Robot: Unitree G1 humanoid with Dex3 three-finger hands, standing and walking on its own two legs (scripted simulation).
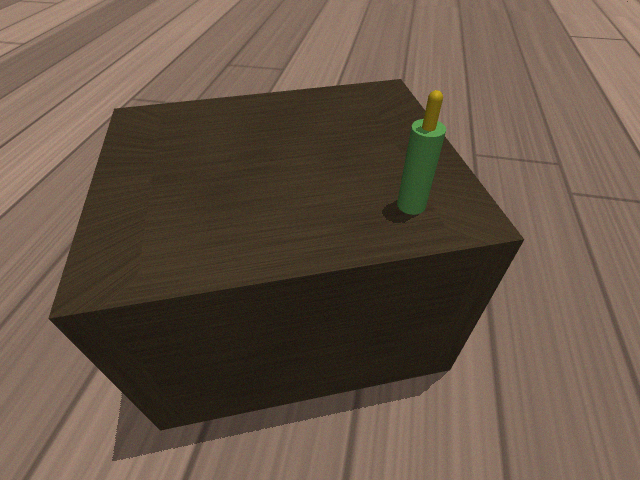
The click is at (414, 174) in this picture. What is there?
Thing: necked bottle
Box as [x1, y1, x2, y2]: [397, 90, 445, 214]
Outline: 437,90 432,91 428,96 424,118 415,121 411,127 397,201 398,207 406,213 415,214 423,211 442,144 445,127 437,120 442,100 442,94
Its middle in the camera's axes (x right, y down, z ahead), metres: +0.21 -0.18 +0.79
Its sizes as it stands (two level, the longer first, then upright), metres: 0.066 0.066 0.275
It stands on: a support 0.65 m high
